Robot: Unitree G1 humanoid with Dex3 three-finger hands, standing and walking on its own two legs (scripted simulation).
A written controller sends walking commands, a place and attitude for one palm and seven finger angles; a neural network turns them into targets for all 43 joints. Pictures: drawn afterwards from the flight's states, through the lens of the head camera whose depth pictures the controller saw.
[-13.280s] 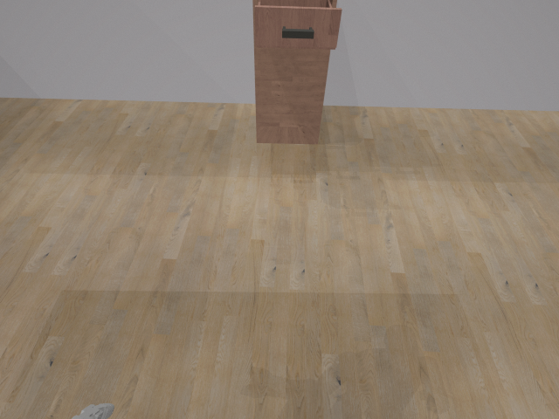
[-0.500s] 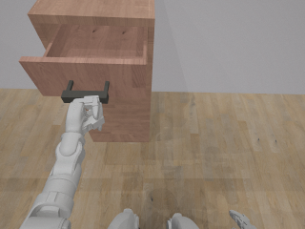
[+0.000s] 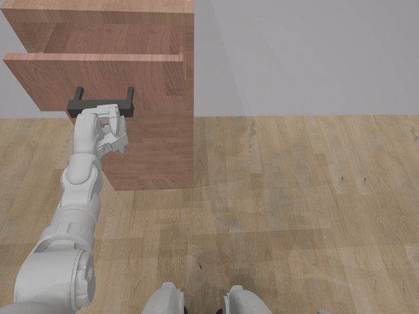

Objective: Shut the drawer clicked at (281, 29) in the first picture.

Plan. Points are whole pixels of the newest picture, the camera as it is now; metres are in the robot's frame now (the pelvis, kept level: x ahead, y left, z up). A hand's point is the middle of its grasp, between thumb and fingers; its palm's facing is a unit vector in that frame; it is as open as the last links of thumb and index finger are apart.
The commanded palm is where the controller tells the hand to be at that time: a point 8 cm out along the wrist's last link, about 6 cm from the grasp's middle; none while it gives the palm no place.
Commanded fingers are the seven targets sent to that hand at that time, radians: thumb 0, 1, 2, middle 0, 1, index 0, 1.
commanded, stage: push the drawer shut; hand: left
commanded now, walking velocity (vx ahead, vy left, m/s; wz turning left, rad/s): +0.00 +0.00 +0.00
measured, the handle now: (103, 100) +0.52 +0.21 +0.07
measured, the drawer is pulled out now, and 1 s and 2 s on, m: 0.11 0.00 0.00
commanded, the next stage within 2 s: pull the fist back off the drawer in 1.32 s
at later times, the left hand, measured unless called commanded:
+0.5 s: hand (124, 111) +0.50 +0.16 +0.06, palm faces +0.04 -1.00 -0.04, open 3.3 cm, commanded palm +0.50 +0.20 +0.07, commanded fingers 0.00 0.90 0.90 -1.40 -1.60 -1.40 -1.60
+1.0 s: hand (126, 90) +0.56 +0.17 +0.06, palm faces +0.03 -1.00 -0.04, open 3.4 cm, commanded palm +0.57 +0.19 +0.07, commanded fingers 0.00 0.90 0.90 -1.40 -1.60 -1.40 -1.60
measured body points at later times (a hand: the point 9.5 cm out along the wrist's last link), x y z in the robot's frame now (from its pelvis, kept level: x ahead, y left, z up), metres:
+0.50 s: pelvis -0.01 +0.00 -0.01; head +0.11 +0.02 +0.42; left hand +0.49 +0.22 +0.06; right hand +0.00 -0.27 -0.12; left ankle +0.04 +0.08 -0.67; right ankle +0.01 -0.09 -0.67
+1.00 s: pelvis +0.01 +0.01 -0.02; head +0.16 +0.04 +0.41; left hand +0.55 +0.22 +0.06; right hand -0.04 -0.24 -0.11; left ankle +0.04 +0.08 -0.67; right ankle +0.01 -0.09 -0.67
